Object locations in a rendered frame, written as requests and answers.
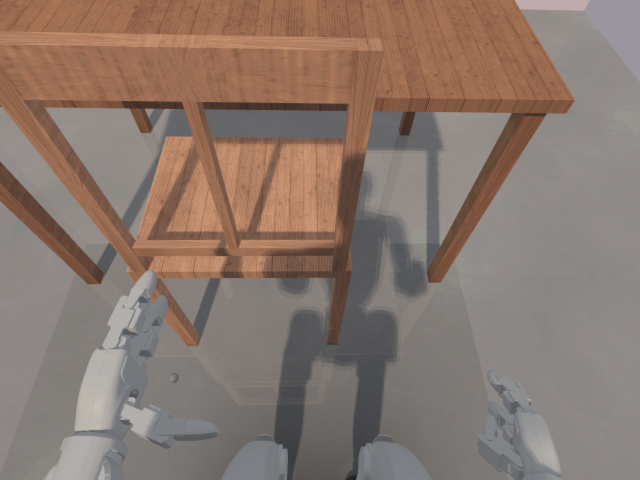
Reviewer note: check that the robot thigh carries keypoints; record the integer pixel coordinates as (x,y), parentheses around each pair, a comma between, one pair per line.
(389,461)
(259,460)

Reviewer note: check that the chair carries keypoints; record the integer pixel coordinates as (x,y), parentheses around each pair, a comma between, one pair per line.
(219,207)

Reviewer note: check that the table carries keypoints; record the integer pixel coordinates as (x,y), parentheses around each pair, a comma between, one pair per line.
(438,56)

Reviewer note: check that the left robot hand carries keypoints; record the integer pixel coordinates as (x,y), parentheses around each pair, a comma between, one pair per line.
(116,367)

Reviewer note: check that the right robot hand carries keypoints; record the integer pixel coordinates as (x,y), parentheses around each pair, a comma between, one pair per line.
(525,434)

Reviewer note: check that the robot left forearm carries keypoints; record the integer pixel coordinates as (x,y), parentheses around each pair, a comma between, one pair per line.
(90,456)

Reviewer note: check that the left robot thigh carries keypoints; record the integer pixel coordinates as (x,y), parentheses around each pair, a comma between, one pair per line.
(259,460)

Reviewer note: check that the right robot thigh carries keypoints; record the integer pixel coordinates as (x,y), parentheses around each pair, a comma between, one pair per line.
(389,461)

